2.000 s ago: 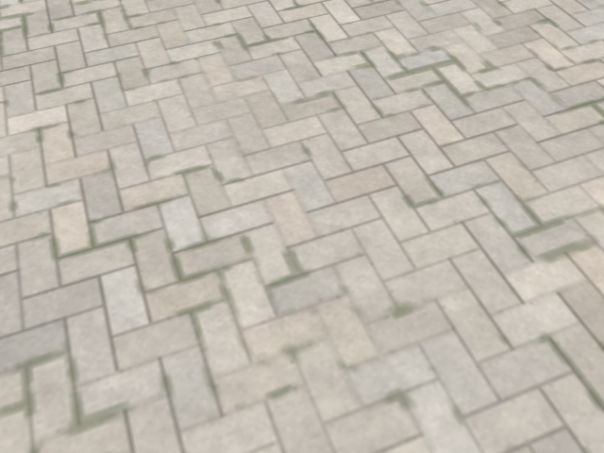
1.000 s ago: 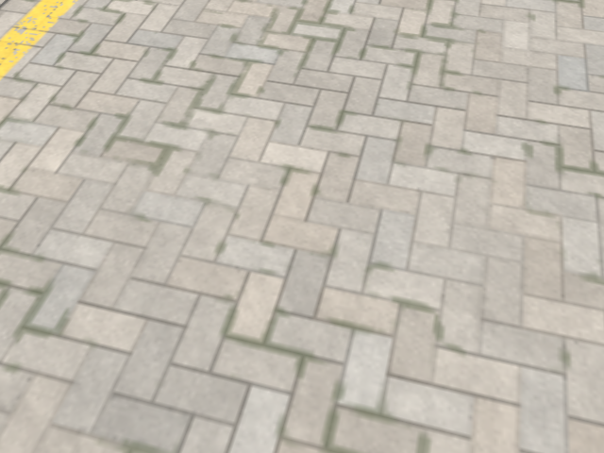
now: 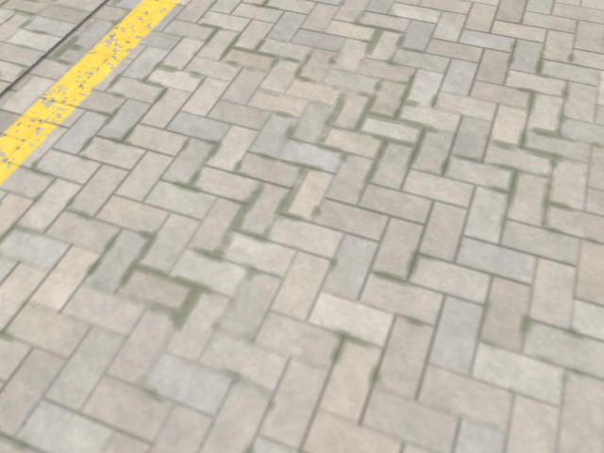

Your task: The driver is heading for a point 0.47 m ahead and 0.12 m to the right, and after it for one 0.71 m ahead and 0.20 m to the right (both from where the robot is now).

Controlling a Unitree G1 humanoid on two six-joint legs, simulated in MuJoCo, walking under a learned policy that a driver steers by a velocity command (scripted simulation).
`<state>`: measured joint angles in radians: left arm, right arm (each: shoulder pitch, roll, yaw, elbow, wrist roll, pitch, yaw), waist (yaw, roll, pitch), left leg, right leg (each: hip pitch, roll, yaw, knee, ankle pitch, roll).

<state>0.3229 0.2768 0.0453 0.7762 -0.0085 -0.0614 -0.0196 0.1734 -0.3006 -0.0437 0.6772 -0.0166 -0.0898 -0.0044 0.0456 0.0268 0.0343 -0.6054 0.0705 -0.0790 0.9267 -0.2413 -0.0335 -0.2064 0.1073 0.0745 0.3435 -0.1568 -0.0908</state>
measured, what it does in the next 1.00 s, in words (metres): walks ahead, turning right: left foot, then right foot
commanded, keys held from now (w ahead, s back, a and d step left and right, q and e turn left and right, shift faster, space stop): w+e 0.50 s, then e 0.50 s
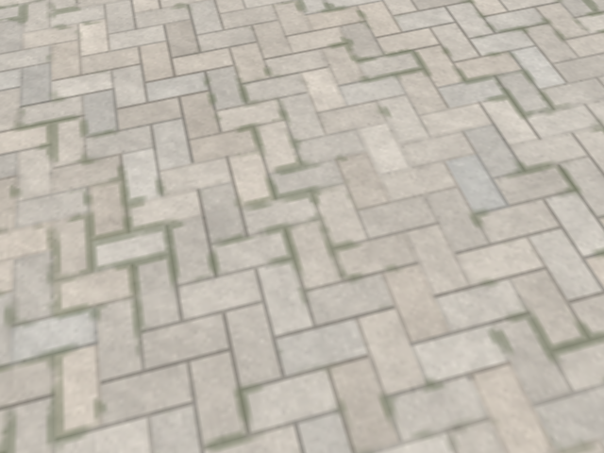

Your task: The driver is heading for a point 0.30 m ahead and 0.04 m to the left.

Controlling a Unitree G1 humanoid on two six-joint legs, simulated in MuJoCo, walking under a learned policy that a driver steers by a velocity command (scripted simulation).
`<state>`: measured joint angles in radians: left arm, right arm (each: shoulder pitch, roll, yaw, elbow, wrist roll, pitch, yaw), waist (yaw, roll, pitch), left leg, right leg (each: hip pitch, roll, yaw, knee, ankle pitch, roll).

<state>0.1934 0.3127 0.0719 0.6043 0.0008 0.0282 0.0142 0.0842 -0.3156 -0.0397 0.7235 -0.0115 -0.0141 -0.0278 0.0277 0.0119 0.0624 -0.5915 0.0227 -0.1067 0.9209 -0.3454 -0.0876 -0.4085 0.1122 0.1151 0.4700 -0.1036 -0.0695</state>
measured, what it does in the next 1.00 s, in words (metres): steps on the spot: left foot, then right foot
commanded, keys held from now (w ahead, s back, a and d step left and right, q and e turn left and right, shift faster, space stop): e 0.02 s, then no key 0.76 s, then w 0.14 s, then no key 0.08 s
